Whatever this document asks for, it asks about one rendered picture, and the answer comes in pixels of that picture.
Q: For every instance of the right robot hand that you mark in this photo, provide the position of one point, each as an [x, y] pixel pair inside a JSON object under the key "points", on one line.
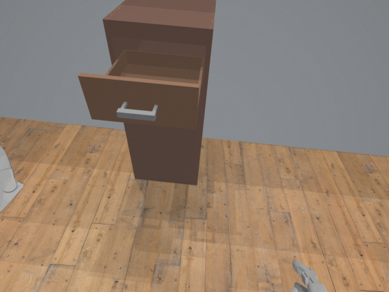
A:
{"points": [[309, 278]]}

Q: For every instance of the cabinet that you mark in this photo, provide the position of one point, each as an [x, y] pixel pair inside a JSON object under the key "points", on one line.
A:
{"points": [[183, 27]]}

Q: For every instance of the handle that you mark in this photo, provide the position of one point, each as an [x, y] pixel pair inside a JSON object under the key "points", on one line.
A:
{"points": [[136, 114]]}

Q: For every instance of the drawer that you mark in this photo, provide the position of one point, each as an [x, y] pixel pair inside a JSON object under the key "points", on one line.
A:
{"points": [[144, 79]]}

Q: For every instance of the left robot hand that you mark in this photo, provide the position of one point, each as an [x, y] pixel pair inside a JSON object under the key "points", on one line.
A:
{"points": [[9, 187]]}

